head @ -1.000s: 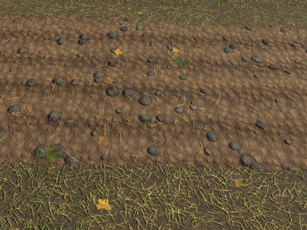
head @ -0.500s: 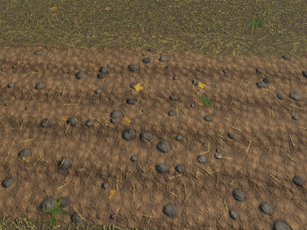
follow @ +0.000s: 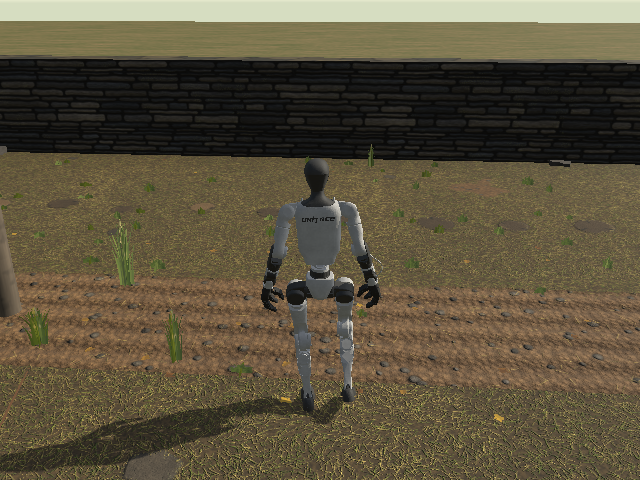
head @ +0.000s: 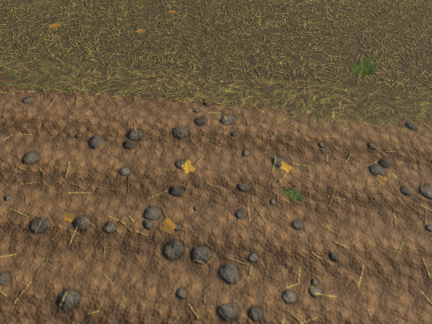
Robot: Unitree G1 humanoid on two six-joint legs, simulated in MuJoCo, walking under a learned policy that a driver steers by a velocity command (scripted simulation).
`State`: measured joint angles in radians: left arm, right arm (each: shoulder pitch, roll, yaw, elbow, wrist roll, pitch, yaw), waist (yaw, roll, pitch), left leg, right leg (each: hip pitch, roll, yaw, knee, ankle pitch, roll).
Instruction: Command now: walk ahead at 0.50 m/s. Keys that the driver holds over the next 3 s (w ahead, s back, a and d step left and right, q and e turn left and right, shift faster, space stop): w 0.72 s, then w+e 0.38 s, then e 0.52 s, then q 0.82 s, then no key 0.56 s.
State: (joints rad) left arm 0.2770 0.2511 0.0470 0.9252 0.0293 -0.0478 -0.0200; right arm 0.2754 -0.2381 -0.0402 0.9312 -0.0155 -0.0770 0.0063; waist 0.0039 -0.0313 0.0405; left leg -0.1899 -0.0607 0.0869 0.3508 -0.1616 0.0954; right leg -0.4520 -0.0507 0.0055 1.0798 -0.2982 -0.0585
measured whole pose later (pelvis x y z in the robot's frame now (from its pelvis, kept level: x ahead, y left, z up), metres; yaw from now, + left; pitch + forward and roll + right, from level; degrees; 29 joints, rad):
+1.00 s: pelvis +0.53 -0.01 -0.02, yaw -6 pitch +0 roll -1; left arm 0.42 0.21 0.05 1.03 0.00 -0.06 0.01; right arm 0.05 -0.21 -0.04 0.85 -0.04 -0.08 0.00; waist 0.06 -0.01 0.06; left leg -0.39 0.01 0.10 0.54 -0.16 0.06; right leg -0.18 0.04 0.02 0.95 -0.45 -0.09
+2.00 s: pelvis +0.76 -0.05 -0.01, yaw -23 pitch +0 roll +0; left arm 0.16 0.23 0.04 0.86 0.01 0.03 0.04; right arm 0.31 -0.22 -0.04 0.89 -0.02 0.02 -0.02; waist -0.02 -0.02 0.00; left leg -0.20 -0.03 -0.04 0.49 -0.28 0.03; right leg -0.34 0.07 -0.02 0.54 -0.26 -0.06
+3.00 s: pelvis +0.72 -0.06 +0.00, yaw -2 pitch -2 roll +1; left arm 0.25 0.26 0.02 0.91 0.02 0.03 0.02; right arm 0.13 -0.21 0.01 0.89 -0.01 0.01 -0.02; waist 0.03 -0.04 0.04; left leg -0.16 -0.06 -0.02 0.42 -0.23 0.04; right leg -0.15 -0.03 0.02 0.43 -0.24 0.01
